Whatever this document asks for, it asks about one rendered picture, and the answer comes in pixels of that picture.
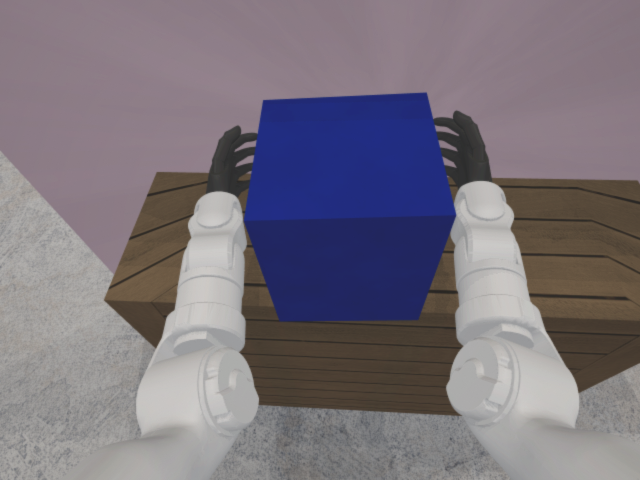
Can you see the right robot hand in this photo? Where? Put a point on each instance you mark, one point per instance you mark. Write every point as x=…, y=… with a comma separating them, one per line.
x=471, y=159

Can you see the robot left forearm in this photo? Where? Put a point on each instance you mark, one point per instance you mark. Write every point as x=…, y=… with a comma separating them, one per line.
x=211, y=282

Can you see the robot right forearm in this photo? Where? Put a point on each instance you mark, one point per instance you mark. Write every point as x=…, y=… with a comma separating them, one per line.
x=489, y=272

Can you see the pedestal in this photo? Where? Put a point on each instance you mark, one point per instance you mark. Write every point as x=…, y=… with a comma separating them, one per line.
x=580, y=246

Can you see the left robot hand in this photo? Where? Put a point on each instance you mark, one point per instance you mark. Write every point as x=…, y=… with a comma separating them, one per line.
x=223, y=173

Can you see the carton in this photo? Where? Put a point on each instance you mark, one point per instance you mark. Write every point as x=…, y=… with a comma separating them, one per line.
x=349, y=207

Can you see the robot left upper arm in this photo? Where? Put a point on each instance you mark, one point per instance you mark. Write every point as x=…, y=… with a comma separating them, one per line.
x=190, y=409

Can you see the robot right upper arm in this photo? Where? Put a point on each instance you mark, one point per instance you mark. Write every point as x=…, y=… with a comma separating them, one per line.
x=522, y=407

